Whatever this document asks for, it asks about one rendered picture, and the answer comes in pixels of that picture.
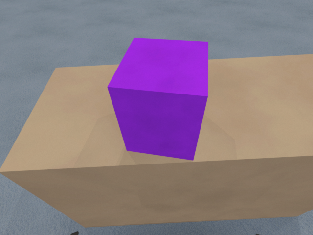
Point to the carton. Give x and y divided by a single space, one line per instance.
159 93

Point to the pedestal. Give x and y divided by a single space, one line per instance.
254 155

